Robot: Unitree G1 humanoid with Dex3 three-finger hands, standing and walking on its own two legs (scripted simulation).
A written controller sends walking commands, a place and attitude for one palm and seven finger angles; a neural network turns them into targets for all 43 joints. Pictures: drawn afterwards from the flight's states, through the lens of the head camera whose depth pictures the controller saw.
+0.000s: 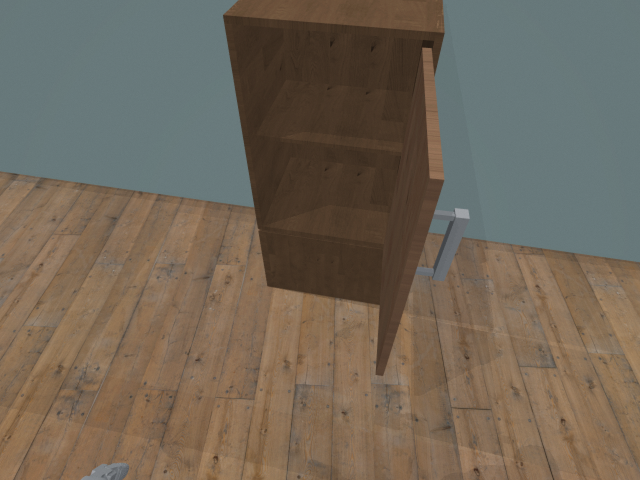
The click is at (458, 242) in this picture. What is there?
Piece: cupboard door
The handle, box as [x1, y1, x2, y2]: [415, 208, 469, 280]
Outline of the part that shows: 467,209 454,208 452,212 435,210 432,218 446,219 450,221 433,267 417,267 415,273 416,274 431,275 432,279 437,280 444,279 469,219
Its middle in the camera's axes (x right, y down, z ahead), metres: +0.19 +0.01 +0.63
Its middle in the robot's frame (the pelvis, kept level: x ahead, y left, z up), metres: +0.47 -0.16 +0.01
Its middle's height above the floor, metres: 0.78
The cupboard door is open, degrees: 92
